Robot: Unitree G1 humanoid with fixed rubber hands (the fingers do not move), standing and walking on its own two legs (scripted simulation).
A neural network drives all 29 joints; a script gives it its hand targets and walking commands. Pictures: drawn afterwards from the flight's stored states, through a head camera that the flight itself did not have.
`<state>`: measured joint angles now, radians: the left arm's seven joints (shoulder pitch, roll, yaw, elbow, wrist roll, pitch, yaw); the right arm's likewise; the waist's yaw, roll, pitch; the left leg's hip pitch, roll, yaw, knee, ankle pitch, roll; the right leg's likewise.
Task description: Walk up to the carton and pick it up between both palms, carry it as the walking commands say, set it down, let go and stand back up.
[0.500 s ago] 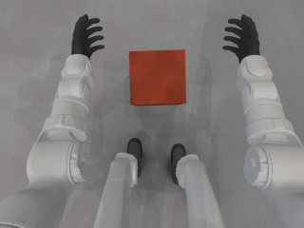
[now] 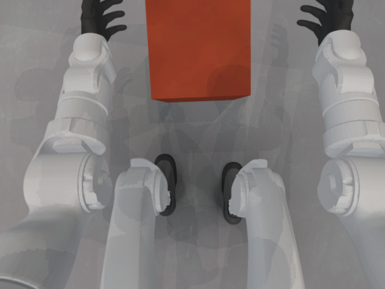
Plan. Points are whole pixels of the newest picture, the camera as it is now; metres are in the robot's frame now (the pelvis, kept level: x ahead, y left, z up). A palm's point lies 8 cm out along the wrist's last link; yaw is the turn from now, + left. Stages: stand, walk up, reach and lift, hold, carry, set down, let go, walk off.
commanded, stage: reach and lift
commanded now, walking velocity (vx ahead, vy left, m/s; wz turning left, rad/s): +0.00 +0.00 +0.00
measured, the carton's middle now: (199, 60) +0.53 +0.00 -0.37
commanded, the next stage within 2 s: none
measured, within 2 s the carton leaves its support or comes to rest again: neither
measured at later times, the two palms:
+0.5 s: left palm (125, 56) +0.52 +0.17 -0.28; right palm (297, 53) +0.52 -0.21 -0.28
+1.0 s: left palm (125, 47) +0.54 +0.17 -0.30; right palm (284, 55) +0.52 -0.19 -0.32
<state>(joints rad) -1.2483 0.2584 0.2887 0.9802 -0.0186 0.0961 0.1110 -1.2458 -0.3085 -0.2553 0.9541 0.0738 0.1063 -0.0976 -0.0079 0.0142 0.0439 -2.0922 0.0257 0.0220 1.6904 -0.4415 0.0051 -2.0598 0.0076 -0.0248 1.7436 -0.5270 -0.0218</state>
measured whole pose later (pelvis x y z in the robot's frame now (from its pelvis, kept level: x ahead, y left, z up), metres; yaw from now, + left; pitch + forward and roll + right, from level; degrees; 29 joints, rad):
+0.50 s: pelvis -0.02 +0.00 -0.10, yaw +0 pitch +39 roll +1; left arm -1.43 0.30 0.29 1.10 -0.07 0.06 0.12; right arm -1.43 -0.38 -0.20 1.08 0.15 0.08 -0.10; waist -0.01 0.01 0.37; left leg -2.22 0.03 0.02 2.04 -0.49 0.01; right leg -2.19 0.01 -0.02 2.11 -0.59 -0.02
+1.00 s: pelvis -0.02 +0.00 -0.13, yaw +0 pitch +33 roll +1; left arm -1.58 0.39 0.19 1.15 -0.19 0.07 0.12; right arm -1.52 -0.40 -0.09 1.09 0.24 0.08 -0.12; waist -0.01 0.01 0.52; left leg -2.24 0.04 0.02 2.15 -0.49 0.01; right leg -2.21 0.01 -0.02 2.21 -0.59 -0.02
